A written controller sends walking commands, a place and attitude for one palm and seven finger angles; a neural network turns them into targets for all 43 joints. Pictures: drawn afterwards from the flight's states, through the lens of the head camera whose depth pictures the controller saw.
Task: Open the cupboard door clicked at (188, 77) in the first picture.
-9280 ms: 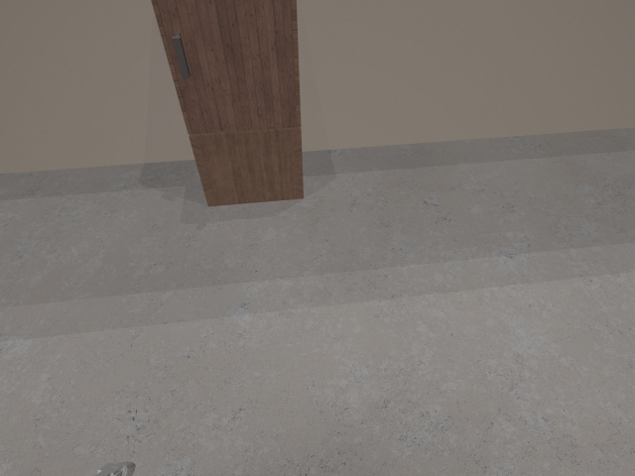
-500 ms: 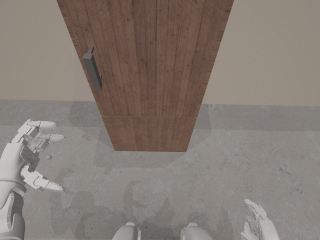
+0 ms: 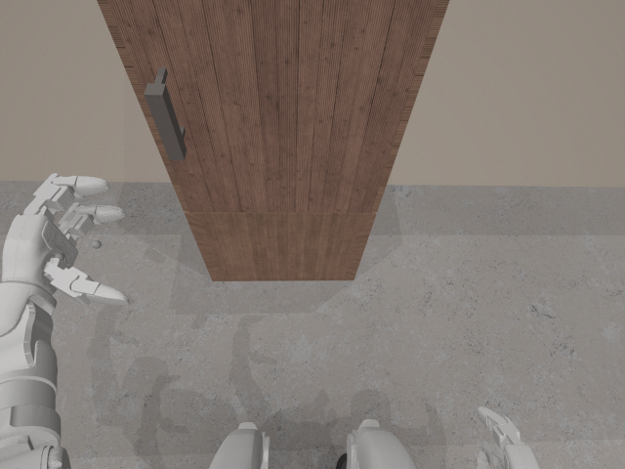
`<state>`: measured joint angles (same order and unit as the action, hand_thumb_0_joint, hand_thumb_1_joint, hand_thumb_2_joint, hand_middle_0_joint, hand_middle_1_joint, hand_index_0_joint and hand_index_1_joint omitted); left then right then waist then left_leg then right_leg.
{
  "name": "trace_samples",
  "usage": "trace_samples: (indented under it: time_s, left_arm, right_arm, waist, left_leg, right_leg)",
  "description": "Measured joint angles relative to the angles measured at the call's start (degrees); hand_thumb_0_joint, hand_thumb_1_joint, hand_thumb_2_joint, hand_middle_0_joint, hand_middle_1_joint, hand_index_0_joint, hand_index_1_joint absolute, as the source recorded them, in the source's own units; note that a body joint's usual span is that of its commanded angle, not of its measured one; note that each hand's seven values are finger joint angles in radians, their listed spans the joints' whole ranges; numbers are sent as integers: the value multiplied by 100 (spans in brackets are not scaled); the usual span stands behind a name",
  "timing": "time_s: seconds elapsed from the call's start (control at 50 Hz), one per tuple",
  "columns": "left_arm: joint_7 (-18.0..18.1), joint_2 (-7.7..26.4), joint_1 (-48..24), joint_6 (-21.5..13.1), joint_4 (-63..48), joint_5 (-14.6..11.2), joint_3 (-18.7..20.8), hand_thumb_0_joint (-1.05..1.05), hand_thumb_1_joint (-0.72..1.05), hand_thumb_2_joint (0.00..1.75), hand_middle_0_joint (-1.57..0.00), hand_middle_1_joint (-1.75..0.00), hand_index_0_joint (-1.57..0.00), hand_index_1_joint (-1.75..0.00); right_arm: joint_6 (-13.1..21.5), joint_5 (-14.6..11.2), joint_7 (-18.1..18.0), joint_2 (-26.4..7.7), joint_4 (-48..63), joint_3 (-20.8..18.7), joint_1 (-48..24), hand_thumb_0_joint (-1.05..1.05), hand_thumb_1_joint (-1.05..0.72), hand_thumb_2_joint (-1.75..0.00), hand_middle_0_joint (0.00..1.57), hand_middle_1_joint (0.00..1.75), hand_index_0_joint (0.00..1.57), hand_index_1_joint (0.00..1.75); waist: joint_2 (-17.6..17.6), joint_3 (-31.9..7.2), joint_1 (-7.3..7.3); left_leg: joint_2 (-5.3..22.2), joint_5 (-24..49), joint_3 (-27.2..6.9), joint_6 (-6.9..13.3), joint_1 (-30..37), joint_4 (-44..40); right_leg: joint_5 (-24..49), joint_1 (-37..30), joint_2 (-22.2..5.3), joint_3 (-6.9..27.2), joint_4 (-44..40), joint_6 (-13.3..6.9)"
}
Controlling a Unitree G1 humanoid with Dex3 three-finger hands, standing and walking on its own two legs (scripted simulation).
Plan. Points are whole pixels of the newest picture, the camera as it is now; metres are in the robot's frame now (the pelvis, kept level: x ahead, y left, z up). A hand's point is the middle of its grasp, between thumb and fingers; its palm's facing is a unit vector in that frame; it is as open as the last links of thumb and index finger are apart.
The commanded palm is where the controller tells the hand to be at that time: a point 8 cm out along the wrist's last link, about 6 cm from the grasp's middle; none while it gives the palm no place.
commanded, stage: move the hooked fingers beside the handle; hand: left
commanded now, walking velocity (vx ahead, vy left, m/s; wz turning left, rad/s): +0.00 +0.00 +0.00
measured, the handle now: (170, 115) +0.61 +0.24 +0.04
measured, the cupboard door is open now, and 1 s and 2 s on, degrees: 0 0 0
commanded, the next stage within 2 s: slide the fingers in behind the handle in 1.96 s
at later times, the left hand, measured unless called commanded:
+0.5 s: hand (108, 187) +0.46 +0.29 +0.05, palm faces +0.04 -1.00 -0.01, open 14.0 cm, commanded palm +0.44 +0.33 +0.05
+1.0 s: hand (122, 145) +0.53 +0.29 +0.05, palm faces +0.03 -1.00 -0.01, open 14.0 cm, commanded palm +0.53 +0.32 +0.04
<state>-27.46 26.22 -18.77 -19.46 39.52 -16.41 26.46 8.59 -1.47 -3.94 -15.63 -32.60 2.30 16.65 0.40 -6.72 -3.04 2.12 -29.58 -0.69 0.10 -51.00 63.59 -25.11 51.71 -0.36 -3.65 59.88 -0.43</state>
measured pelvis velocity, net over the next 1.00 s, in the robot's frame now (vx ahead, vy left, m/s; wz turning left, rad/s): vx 0.00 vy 0.02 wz -0.04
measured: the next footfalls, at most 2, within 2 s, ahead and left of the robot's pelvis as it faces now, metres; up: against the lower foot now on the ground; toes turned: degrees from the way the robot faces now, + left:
none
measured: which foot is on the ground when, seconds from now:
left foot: down 0.00-1.00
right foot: down 0.00-1.00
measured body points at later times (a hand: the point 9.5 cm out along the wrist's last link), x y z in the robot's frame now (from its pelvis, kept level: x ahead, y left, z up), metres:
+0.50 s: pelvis +0.00 +0.01 -0.01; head +0.14 +0.04 +0.42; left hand +0.45 +0.34 +0.05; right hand +0.05 -0.26 -0.11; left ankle +0.01 +0.11 -0.66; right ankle +0.04 -0.12 -0.66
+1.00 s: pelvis +0.00 +0.02 -0.03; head +0.18 +0.05 +0.39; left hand +0.53 +0.34 +0.05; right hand +0.00 -0.26 -0.12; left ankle +0.01 +0.11 -0.66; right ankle +0.04 -0.12 -0.66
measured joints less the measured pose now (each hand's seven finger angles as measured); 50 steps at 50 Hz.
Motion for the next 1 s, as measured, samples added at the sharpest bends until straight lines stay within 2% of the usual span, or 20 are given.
trace_samples:
  time_s: [0.16,0.26,0.48,0.6,0.84,1.0]
  left_arm:
    - [-22,228,-707,-170,782,161,135,-1,-50,30,-30,-120,-30,-120]
    - [-84,409,-1215,-260,1232,319,244,-1,-50,30,-30,-120,-30,-120]
    - [-59,921,-2070,-243,2044,601,478,-1,-50,30,-30,-120,-30,-120]
    - [-39,1090,-2401,-286,2314,707,449,-1,-50,30,-30,-120,-30,-120]
    - [54,1705,-3333,-219,2909,1049,622,-1,-50,30,-30,-120,-30,-120]
    - [41,2131,-3836,30,3219,1245,665,-1,-50,30,-30,-120,-30,-120]
  right_arm:
    - [-185,28,35,-68,-164,-31,169,1,-91,-90,20,30,21,30]
    - [-305,58,46,-79,-255,-38,181,1,-91,-90,20,30,21,30]
    - [-602,115,131,-55,-231,-3,264,1,-91,-90,20,30,21,30]
    - [-771,146,177,-53,-249,16,339,1,-91,-90,20,30,21,30]
    - [-1011,221,178,-89,-209,148,326,1,-91,-90,20,30,21,30]
    - [-1177,236,190,-108,-143,242,405,0,-91,-90,20,30,21,30]
  waist:
    - [-23,17,-72]
    - [-47,33,-170]
    - [-35,28,-402]
    - [-1,35,-453]
    - [15,104,-782]
    - [67,145,-949]
  left_leg:
    - [4,-35,8,35,-263,122]
    - [22,-67,0,51,-458,230]
    - [63,-105,12,87,-765,338]
    - [65,-113,1,103,-894,380]
    - [98,-151,-85,109,-1395,627]
    - [131,-168,-119,118,-1631,708]
  right_leg:
    - [-3,245,4,11,75,30]
    - [-6,423,21,6,136,42]
    - [22,706,63,23,156,81]
    - [34,812,67,14,157,101]
    - [38,1248,99,-62,300,102]
    - [57,1452,134,-91,313,110]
